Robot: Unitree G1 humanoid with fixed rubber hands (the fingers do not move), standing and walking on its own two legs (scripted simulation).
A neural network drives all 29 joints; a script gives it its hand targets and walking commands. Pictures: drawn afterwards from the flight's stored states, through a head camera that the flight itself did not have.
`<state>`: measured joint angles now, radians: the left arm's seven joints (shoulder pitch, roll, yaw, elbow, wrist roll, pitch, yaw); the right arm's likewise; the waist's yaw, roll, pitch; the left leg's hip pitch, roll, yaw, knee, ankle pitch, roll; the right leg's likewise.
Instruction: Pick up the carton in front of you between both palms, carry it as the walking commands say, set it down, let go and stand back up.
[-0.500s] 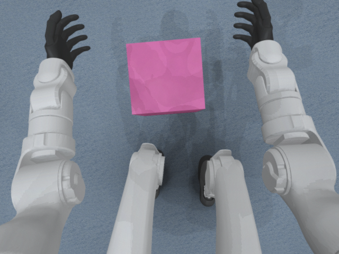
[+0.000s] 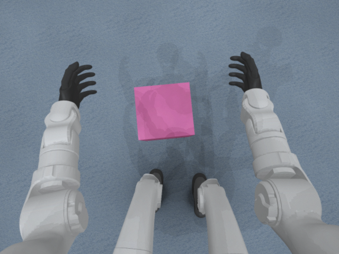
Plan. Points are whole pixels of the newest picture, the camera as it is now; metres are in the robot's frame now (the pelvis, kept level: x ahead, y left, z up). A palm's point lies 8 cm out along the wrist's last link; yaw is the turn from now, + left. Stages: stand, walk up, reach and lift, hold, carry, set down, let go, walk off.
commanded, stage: let go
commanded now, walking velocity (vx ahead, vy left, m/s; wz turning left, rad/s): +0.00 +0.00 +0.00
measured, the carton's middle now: (164, 115) +0.45 +0.07 -0.53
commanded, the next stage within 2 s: stand in 1.14 s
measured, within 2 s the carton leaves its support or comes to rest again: neither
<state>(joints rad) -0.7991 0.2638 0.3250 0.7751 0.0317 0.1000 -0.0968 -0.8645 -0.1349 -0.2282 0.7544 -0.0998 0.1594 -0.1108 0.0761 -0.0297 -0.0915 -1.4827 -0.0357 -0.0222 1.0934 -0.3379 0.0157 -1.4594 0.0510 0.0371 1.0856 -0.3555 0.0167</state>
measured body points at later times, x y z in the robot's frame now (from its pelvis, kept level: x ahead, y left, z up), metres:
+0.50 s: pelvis +0.07 +0.00 +0.10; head +0.19 +0.00 +0.53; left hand +0.28 +0.25 +0.01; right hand +0.32 -0.20 +0.00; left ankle +0.06 +0.10 -0.62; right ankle +0.05 -0.12 -0.62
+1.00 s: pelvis +0.07 -0.02 +0.12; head +0.08 -0.02 +0.56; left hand +0.24 +0.21 +0.04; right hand +0.25 -0.25 +0.04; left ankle +0.06 +0.10 -0.62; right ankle +0.05 -0.12 -0.62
